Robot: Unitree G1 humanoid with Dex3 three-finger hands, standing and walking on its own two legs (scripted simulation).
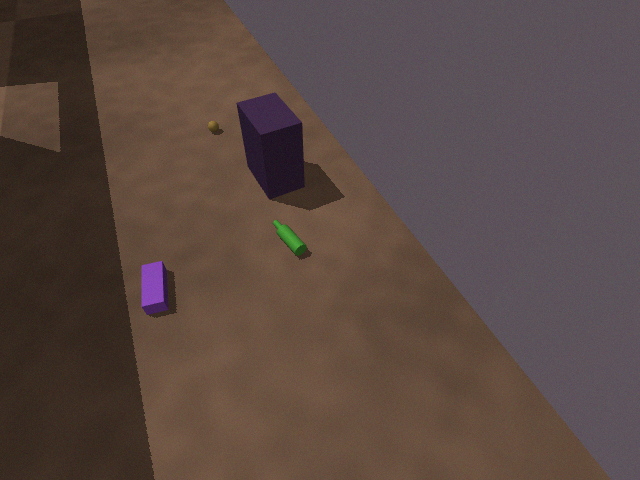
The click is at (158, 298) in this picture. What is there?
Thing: lying carton
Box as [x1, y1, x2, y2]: [141, 261, 168, 314]
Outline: 162,261 142,265 141,306 147,314 168,309 166,269
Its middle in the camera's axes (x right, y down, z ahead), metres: -0.62 +0.17 +1.46
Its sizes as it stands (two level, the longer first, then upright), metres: 0.190 0.077 0.058
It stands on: the floor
